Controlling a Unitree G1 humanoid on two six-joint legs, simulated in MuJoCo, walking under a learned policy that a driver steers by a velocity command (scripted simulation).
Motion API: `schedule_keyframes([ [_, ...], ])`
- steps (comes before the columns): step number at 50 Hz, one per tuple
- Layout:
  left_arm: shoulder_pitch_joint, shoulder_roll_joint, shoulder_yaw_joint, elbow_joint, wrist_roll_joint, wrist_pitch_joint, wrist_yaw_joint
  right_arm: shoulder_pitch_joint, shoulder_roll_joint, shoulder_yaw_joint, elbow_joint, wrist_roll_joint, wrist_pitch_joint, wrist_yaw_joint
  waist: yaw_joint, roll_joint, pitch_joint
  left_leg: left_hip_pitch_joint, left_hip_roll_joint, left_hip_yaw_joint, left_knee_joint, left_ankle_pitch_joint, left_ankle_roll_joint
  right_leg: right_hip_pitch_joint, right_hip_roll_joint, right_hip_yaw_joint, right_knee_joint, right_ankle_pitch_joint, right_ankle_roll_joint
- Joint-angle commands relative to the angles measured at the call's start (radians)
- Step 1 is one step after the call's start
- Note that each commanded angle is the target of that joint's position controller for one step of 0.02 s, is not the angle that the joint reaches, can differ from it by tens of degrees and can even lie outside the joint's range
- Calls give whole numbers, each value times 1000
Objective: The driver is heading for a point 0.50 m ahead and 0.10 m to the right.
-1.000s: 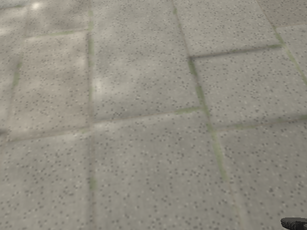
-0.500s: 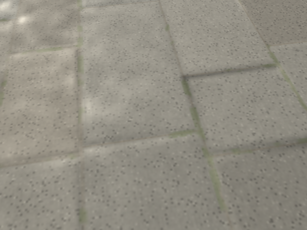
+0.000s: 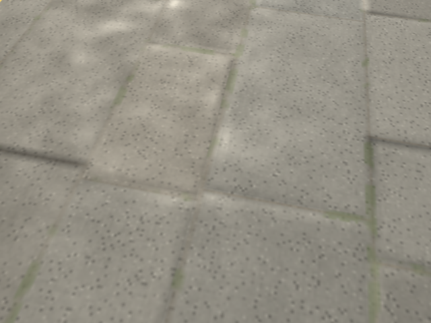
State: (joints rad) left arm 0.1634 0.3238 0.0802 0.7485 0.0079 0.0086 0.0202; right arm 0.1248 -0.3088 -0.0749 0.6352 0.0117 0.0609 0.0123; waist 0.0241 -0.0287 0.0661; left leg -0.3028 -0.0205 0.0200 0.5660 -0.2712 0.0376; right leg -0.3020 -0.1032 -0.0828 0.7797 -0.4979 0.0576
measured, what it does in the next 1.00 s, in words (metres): steps on the spot, turning right: right foot, then left foot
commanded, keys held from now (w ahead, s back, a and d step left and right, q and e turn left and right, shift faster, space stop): q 0.02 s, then e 0.92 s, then w+e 0.06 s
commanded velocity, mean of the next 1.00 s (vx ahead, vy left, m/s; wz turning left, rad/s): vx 0.01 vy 0.00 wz -0.30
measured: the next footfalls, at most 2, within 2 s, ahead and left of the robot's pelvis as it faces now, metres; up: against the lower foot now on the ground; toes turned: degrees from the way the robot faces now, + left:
right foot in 0.34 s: +0.04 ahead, -0.12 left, +0.00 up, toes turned -3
left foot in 0.68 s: +0.07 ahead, +0.13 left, +0.00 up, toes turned -16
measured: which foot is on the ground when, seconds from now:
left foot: down 0.00-0.38, up 0.40-0.66, down 0.68-1.00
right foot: up 0.00-0.32, down 0.34-0.68, up 0.70-1.00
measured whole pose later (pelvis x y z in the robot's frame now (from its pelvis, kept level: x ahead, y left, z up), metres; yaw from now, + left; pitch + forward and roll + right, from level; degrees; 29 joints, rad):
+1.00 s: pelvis +0.00 +0.04 +0.02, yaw -24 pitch +1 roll +0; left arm 0.19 0.32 0.08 0.68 -0.02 0.06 0.01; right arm 0.18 -0.26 -0.05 0.74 -0.01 0.01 -0.04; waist -0.02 -0.03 0.06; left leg -0.16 0.03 0.14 0.38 -0.23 0.04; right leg -0.48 -0.05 0.03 0.93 -0.37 0.11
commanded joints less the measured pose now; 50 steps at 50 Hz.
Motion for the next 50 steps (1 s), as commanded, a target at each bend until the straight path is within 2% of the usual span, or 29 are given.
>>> schedule_keyframes([
  [1,-72,110,23,-110,-7,-17,5,120,-222,-59,-51,-29,-49,-1,-87,170,-209,337,370,-455,-195,703,321,-359,69,144,453,-165,20],
  [2,-49,116,27,-91,-16,-11,10,51,-178,-48,-48,-15,-58,-8,-51,140,-169,297,311,-360,-199,600,256,-361,45,144,426,-73,12],
  [4,-6,118,30,-54,-4,3,20,-27,-112,-19,-50,-2,-56,-21,-17,131,-156,215,250,-264,-205,566,200,-280,34,134,367,46,25],
  [6,44,79,18,-31,-9,7,12,-43,-63,4,-34,-22,-59,-28,6,149,-182,165,216,-189,-218,556,190,-164,36,121,285,123,36],
  [8,41,36,-4,-20,-11,9,5,-53,-35,17,-8,-33,-64,-29,-2,156,-170,137,190,-137,-229,458,171,-72,20,116,95,163,36],
  [9,18,28,-11,-23,-10,10,1,-43,-45,16,7,-38,-65,-29,-22,164,-153,126,196,-138,-241,396,173,-37,19,110,26,167,33],
  [11,-4,64,-8,-34,-15,12,-2,-25,-90,7,34,-43,-64,-27,-44,171,-117,104,225,-171,-257,281,191,-4,28,95,-45,147,23],
  [13,-5,103,2,-44,-23,14,-1,-36,-130,-5,45,-33,-57,-28,-44,163,-75,97,253,-207,-255,204,199,-20,42,82,-79,127,7],
  [16,32,91,0,-41,-17,8,-3,-45,-143,-12,60,-10,-47,-38,-15,133,-56,115,260,-204,-205,230,171,4,60,57,-201,223,-28],
  [17,36,96,0,-46,-11,5,-5,-22,-137,-14,72,-5,-46,-41,-11,110,-58,123,241,-183,-175,224,139,25,55,75,-264,333,-48],
  [18,36,132,8,-56,-7,3,-4,-5,-122,-14,73,-11,-48,-47,-23,44,-69,110,194,-135,-103,173,89,54,16,144,-286,555,-79],
  [19,35,190,26,-53,-14,2,-1,8,-96,-13,54,-28,-52,-50,-67,-119,-89,61,78,-20,-9,97,27,76,-49,262,-297,678,-145],
  [20,64,185,31,-56,-20,-2,-1,-63,-78,-11,40,-36,-51,-57,-14,-186,-95,-7,-16,51,126,7,-37,96,-129,414,-381,648,-243],
  [21,89,170,25,-53,-7,-7,1,-114,-55,-9,22,-28,-49,-59,16,-228,-91,-112,-61,16,234,-181,-51,147,-195,532,-441,649,-320],
  [22,114,170,26,-50,7,-21,3,-137,-52,-11,12,-18,-47,-57,42,-224,-104,-201,-59,-53,418,-377,-54,197,-233,587,-471,672,-367],
  [24,47,174,31,-64,-11,-38,7,-75,-66,-22,27,-4,-41,-48,-9,-100,-114,-254,-6,-112,502,-330,-61,221,-190,495,-429,698,-319],
  [25,12,163,31,-72,-26,-32,11,-67,-64,-21,32,-5,-43,-47,-22,-79,-114,-239,7,-103,404,-280,-68,219,-151,449,-422,673,-277],
  [28,2,164,39,-77,-29,9,23,-64,-28,-9,38,-2,-57,-35,-6,-120,-150,-121,-23,-65,219,-179,-102,193,-92,417,-400,672,-252],
  [31,-22,171,44,-95,-33,30,21,-2,-56,-17,54,8,-64,-17,-14,-152,-165,7,-43,-49,24,-73,-99,139,-78,455,-389,602,-238],
  [33,-45,150,35,-105,-43,36,22,76,-77,-31,81,1,-66,-15,-54,-131,-159,155,-36,-33,-195,93,-73,47,-24,457,-348,424,-179],
  [34,-10,104,23,-102,-31,34,21,110,-141,-48,81,-12,-64,-23,-42,-2,-161,263,119,-179,-253,94,-19,-80,48,392,-209,213,-118],
  [35,30,46,10,-119,-22,26,20,74,-238,-65,61,-36,-53,-30,-1,292,-124,259,354,-472,-311,164,129,-288,215,225,13,-102,-51],
  [36,23,136,35,-124,-14,14,22,60,-205,-51,39,-69,-67,-26,-19,256,-114,152,447,-565,-339,142,240,-289,149,257,242,-148,-27],
  [37,32,186,56,-102,-26,16,20,-7,-145,-33,25,-64,-78,-29,8,169,-73,109,394,-464,-334,115,226,-282,125,267,336,-74,-24],
  [39,71,163,60,-61,-22,33,27,-76,-99,-19,16,-29,-89,-38,24,140,-40,130,280,-287,-318,83,148,-316,109,243,395,62,1],
  [41,46,131,51,-77,-27,37,22,-40,-90,-11,26,-26,-87,-52,-3,147,-43,152,256,-191,-308,221,158,-320,105,208,424,123,29],
  [43,-7,104,39,-112,-35,34,14,15,-97,-13,39,-30,-78,-63,-39,156,-59,234,266,-152,-305,271,180,-353,87,177,346,146,52],
  [47,-53,75,20,-158,-28,35,-5,55,-143,-29,48,-26,-62,-63,-74,158,-88,315,314,-111,-296,333,206,-317,43,135,181,128,67],
  [50,-78,66,8,-185,-29,37,-23,70,-177,-44,48,-10,-63,-47,-97,163,-84,274,335,-100,-362,34,202,-255,25,79,79,118,37],
])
